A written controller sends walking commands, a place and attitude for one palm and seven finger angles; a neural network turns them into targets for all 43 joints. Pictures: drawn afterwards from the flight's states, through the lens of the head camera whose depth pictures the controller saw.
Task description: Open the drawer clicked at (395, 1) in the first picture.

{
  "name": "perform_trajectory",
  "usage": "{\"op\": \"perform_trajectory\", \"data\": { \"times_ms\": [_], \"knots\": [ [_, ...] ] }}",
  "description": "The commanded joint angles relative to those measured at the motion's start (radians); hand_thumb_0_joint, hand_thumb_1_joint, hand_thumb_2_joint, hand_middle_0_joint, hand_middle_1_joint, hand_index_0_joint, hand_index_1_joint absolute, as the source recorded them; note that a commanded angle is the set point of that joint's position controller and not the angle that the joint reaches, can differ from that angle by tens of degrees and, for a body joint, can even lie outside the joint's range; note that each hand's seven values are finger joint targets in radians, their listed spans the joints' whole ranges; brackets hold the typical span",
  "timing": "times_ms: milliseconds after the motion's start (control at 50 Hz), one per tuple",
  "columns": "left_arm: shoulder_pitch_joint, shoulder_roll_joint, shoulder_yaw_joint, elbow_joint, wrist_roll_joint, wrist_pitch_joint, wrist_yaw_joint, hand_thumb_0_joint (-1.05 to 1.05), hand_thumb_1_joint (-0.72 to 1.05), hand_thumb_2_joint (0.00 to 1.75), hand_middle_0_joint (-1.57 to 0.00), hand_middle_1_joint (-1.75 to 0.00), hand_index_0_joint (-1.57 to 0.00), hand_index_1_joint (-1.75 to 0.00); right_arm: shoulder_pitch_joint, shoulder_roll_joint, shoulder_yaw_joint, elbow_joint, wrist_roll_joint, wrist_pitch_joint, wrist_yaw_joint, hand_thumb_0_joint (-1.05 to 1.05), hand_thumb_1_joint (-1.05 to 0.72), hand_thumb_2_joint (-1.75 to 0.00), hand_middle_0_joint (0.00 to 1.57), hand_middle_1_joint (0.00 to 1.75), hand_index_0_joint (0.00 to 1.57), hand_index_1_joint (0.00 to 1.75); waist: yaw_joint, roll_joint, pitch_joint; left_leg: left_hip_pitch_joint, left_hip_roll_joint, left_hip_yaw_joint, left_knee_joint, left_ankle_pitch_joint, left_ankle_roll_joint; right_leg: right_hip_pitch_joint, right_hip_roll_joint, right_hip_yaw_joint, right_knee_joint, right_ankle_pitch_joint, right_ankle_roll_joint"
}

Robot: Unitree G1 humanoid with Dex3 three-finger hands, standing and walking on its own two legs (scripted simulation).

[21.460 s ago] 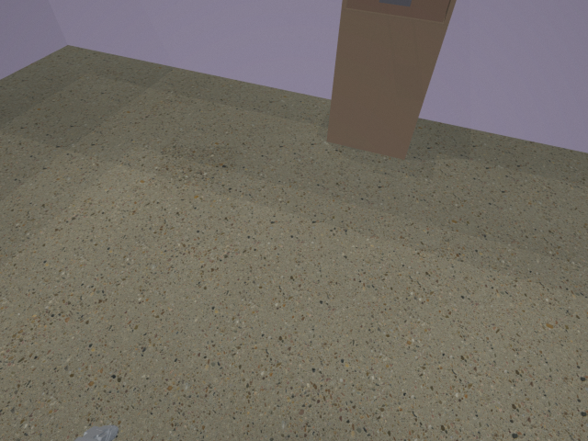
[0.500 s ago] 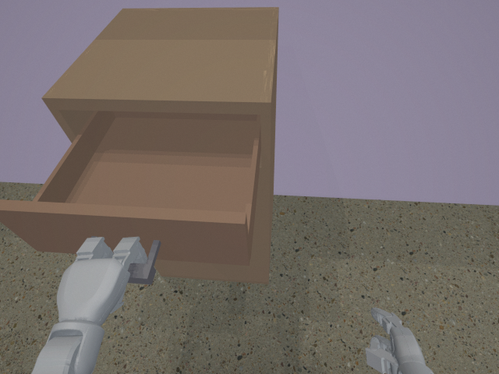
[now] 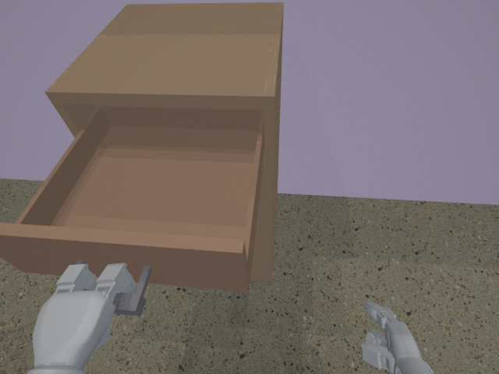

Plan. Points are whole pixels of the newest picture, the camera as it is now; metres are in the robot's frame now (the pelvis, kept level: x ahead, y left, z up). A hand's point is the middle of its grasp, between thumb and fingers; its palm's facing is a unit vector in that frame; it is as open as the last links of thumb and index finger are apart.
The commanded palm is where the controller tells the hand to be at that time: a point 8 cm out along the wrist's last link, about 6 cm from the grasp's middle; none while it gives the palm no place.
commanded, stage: pull the drawer open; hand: left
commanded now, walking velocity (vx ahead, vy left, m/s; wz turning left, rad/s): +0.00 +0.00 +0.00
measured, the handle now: (106, 285) +0.23 +0.24 +0.05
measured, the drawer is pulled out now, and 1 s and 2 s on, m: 0.30 0.30 0.29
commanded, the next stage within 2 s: open the thumb to release the handle in 0.02 s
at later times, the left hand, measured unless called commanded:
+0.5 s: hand (98, 323) +0.18 +0.24 +0.03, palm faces +0.02 -0.09 -1.00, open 9.7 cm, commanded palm +0.16 +0.24 +0.08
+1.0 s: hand (101, 320) +0.19 +0.24 +0.03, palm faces +0.02 -0.09 -1.00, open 13.8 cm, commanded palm +0.17 +0.25 +0.08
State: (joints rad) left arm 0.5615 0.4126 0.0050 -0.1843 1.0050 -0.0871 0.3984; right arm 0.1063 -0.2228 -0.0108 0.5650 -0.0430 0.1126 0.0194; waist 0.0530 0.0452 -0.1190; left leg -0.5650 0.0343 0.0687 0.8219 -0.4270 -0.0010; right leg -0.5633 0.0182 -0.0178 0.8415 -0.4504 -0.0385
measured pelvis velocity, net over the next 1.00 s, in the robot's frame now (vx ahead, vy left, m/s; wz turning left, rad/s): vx -0.02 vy -0.01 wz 0.04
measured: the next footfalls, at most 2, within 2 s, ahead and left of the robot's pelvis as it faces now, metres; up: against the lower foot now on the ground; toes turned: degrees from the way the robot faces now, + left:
none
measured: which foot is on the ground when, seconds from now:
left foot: down 0.00-1.00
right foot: down 0.00-1.00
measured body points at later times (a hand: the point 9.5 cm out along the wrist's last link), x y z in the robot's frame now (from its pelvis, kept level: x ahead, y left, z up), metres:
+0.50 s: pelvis -0.01 +0.00 +0.00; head +0.02 -0.03 +0.45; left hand +0.17 +0.24 +0.08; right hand +0.20 -0.22 -0.11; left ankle -0.01 +0.12 -0.70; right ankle -0.02 -0.10 -0.70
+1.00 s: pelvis -0.02 -0.01 +0.00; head +0.02 -0.03 +0.45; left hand +0.18 +0.24 +0.08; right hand +0.19 -0.22 -0.10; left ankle -0.01 +0.12 -0.70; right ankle -0.02 -0.10 -0.70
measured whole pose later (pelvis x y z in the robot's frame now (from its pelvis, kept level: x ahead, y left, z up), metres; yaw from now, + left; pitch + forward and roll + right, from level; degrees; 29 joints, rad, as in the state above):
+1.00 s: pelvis -0.02 -0.01 +0.00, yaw +3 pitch +8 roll +0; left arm 0.34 0.42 -0.04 -0.04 1.01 -0.09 0.36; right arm 0.12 -0.23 -0.01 0.61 -0.04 0.10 -0.03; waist 0.08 0.05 -0.09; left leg -0.56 0.02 0.02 0.80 -0.38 -0.01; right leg -0.53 0.01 -0.06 0.81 -0.42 -0.05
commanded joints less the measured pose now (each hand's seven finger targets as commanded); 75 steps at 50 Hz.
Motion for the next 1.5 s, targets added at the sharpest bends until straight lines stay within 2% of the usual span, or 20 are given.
{"op": "perform_trajectory", "data": {
  "times_ms": [0,80,100,140,160,220,240,500,640,680,700,820,920,960,1080,1120,1200,1320,1360,1480],
  "knots": [
    [0.180,0.173,0.199,-0.207,-0.033,0.042,0.060,0.00,0.90,0.90,-0.40,-1.35,-0.40,-1.35,-0.113,-0.109,-0.035,-0.181,0.007,-0.046,-0.010,0.00,-0.90,-0.90,0.20,0.30,0.20,0.30,0.059,-0.014,-0.170,0.132,-0.051,-0.035,-0.068,0.360,0.021,0.120,0.001,0.042,-0.117,0.477,0.001],
    [0.271,0.173,0.206,-0.238,-0.045,0.044,0.058,0.00,0.90,0.90,-0.40,-1.35,-0.40,-1.35,-0.120,-0.114,-0.030,-0.194,0.009,-0.045,-0.002,0.00,-0.90,-0.90,0.20,0.30,0.20,0.30,0.067,-0.012,-0.157,0.122,-0.042,-0.036,-0.068,0.402,0.019,0.128,-0.001,0.049,-0.110,0.514,0.004],
    [-0.112,0.168,0.151,-0.249,-0.017,0.038,0.057,0.00,0.90,0.90,-0.40,-1.35,-0.40,-1.35,-0.116,-0.124,-0.029,-0.148,-0.005,-0.036,-0.007,0.00,-0.90,-0.90,0.20,0.30,0.20,0.30,-0.028,-0.013,-0.118,0.127,-0.055,-0.052,-0.052,0.332,0.022,0.030,0.000,0.051,-0.110,0.463,0.003],
    [-0.025,0.204,0.229,-0.196,-0.004,0.027,0.074,0.00,0.76,0.84,-0.39,-1.34,-0.39,-1.34,-0.089,-0.111,-0.045,-0.160,-0.012,-0.049,-0.022,0.00,-0.90,-0.90,0.20,0.30,0.20,0.30,0.024,-0.004,-0.169,0.146,-0.054,-0.044,-0.052,0.313,0.025,0.057,0.008,0.043,-0.117,0.412,-0.001],
    [0.010,0.155,0.183,-0.174,-0.007,0.029,0.071,0.00,0.69,0.81,-0.38,-1.33,-0.38,-1.33,-0.087,-0.107,-0.044,-0.161,-0.009,-0.051,-0.019,0.00,-0.90,-0.90,0.20,0.30,0.20,0.30,0.018,0.003,-0.168,0.150,-0.055,-0.043,-0.051,0.315,0.024,0.050,0.006,0.033,-0.115,0.410,-0.001],
    [-0.060,0.155,0.161,-0.197,-0.009,0.028,0.061,0.00,0.48,0.72,-0.37,-1.30,-0.37,-1.30,-0.086,-0.113,-0.049,-0.159,-0.005,-0.050,-0.017,0.00,-0.90,-0.90,0.20,0.30,0.20,0.30,0.006,0.007,-0.187,0.167,-0.052,-0.048,-0.048,0.329,0.020,0.036,0.005,0.033,-0.113,0.389,-0.003],
    [-0.052,0.169,0.171,-0.186,-0.005,0.031,0.061,0.00,0.41,0.69,-0.36,-1.30,-0.36,-1.30,-0.081,-0.111,-0.050,-0.157,-0.006,-0.050,-0.017,0.00,-0.90,-0.90,0.20,0.30,0.20,0.30,0.016,-0.009,-0.191,0.164,-0.052,-0.047,-0.047,0.320,0.021,0.041,0.002,0.030,-0.114,0.382,0.000],
    [-0.193,0.165,0.122,-0.115,-0.005,0.040,0.000,0.00,-0.50,0.30,-0.30,-1.20,-0.30,-1.20,-0.100,-0.102,-0.032,-0.142,0.003,-0.055,-0.046,0.00,-0.90,-0.90,0.20,0.30,0.20,0.30,0.012,-0.033,-0.115,0.152,-0.059,-0.045,-0.094,0.227,0.029,0.068,-0.004,0.024,-0.177,0.306,0.009],
    [-0.214,0.189,0.142,-0.094,-0.001,0.018,-0.009,0.00,-0.50,0.30,-0.30,-1.20,-0.30,-1.20,-0.098,-0.099,-0.031,-0.135,-0.001,-0.063,-0.050,0.00,-0.90,-0.90,0.20,0.30,0.20,0.30,0.023,-0.039,-0.125,0.151,-0.062,-0.045,-0.105,0.217,0.028,0.090,-0.008,0.035,-0.192,0.293,0.008],
    [-0.200,0.175,0.135,-0.089,-0.003,0.015,-0.011,0.00,-0.50,0.30,-0.30,-1.20,-0.30,-1.20,-0.101,-0.097,-0.031,-0.136,0.002,-0.062,-0.049,0.00,-0.90,-0.90,0.20,0.30,0.20,0.30,0.023,-0.037,-0.119,0.147,-0.063,-0.045,-0.105,0.222,0.028,0.091,-0.007,0.030,-0.190,0.307,0.008],
    [-0.202,0.124,0.086,-0.064,-0.004,0.018,-0.014,0.00,-0.50,0.30,-0.30,-1.20,-0.30,-1.20,-0.099,-0.095,-0.031,-0.135,0.001,-0.063,-0.046,0.00,-0.90,-0.90,0.20,0.30,0.20,0.30,0.012,-0.054,-0.106,0.140,-0.064,-0.044,-0.101,0.214,0.029,0.076,-0.008,0.026,-0.192,0.300,0.011],
    [-0.299,0.203,0.144,-0.038,0.008,0.015,-0.006,0.00,-0.50,0.30,-0.30,-1.20,-0.30,-1.20,-0.098,-0.102,-0.034,-0.119,0.001,-0.060,-0.056,0.00,-0.90,-0.90,0.20,0.30,0.20,0.30,0.012,-0.040,-0.132,0.137,-0.065,-0.047,-0.100,0.208,0.028,0.088,-0.008,0.037,-0.195,0.285,0.009],
    [-0.372,0.208,0.143,-0.007,-0.001,0.017,-0.004,0.00,-0.50,0.30,-0.30,-1.20,-0.30,-1.20,-0.094,-0.103,-0.038,-0.110,0.006,-0.059,-0.067,0.00,-0.90,-0.90,0.20,0.30,0.20,0.30,0.003,-0.055,-0.141,0.138,-0.065,-0.047,-0.101,0.206,0.031,0.088,-0.005,0.032,-0.199,0.279,0.013],
    [-0.381,0.171,0.103,-0.009,-0.002,0.016,-0.005,0.00,-0.50,0.30,-0.30,-1.20,-0.30,-1.20,-0.096,-0.100,-0.038,-0.109,0.010,-0.061,-0.066,0.00,-0.90,-0.90,0.20,0.30,0.20,0.30,0.002,-0.024,-0.138,0.147,-0.065,-0.047,-0.106,0.202,0.031,0.076,-0.006,0.028,-0.200,0.270,0.012],
    [-0.436,0.177,0.085,-0.098,-0.001,0.025,-0.002,0.00,-0.50,0.30,-0.30,-1.20,-0.30,-1.20,-0.107,-0.097,-0.037,-0.118,0.008,-0.062,-0.065,0.00,-0.90,-0.90,0.20,0.30,0.20,0.30,0.007,0.009,-0.173,0.202,-0.063,-0.050,-0.125,0.227,0.031,0.091,-0.006,0.020,-0.208,0.259,0.007],
    [-0.429,0.218,0.121,-0.122,-0.009,0.029,-0.005,0.00,-0.50,0.30,-0.30,-1.20,-0.30,-1.20,-0.114,-0.097,-0.033,-0.122,0.007,-0.064,-0.071,0.00,-0.90,-0.90,0.20,0.30,0.20,0.30,0.014,-0.004,-0.174,0.213,-0.061,-0.054,-0.135,0.229,0.031,0.109,-0.005,0.022,-0.220,0.248,0.006],
    [-0.383,0.179,0.091,-0.169,-0.032,0.029,-0.026,0.00,-0.50,0.30,-0.30,-1.20,-0.30,-1.20,-0.122,-0.092,-0.028,-0.132,0.013,-0.073,-0.068,0.00,-0.90,-0.90,0.20,0.30,0.20,0.30,0.020,0.002,-0.148,0.229,-0.058,-0.057,-0.161,0.238,0.030,0.123,-0.007,0.010,-0.231,0.249,0.007],
    [-0.359,0.205,0.113,-0.164,-0.049,0.069,-0.078,0.00,-0.50,0.30,-0.30,-1.20,-0.30,-1.20,-0.138,-0.098,-0.018,-0.131,0.022,-0.068,-0.065,0.00,-0.90,-0.90,0.20,0.30,0.20,0.30,0.025,-0.034,-0.094,0.246,-0.053,-0.057,-0.204,0.244,0.028,0.162,-0.008,0.012,-0.272,0.252,0.013],
    [-0.407,0.189,0.079,-0.195,-0.052,0.074,-0.103,0.00,-0.50,0.30,-0.30,-1.20,-0.30,-1.20,-0.138,-0.096,-0.016,-0.131,0.024,-0.069,-0.066,0.00,-0.90,-0.90,0.20,0.30,0.20,0.30,0.025,-0.015,-0.098,0.269,-0.054,-0.055,-0.221,0.237,0.030,0.169,-0.012,0.006,-0.282,0.235,0.015],
    [-0.385,0.220,0.104,-0.299,-0.072,0.060,-0.147,0.00,-0.50,0.30,-0.30,-1.20,-0.30,-1.20,-0.137,-0.099,-0.010,-0.138,0.021,-0.073,-0.065,0.00,-0.90,-0.90,0.20,0.30,0.20,0.30,0.038,0.000,-0.104,0.324,-0.053,-0.052,-0.245,0.315,0.030,0.222,-0.017,0.004,-0.309,0.316,0.017]
  ]
}}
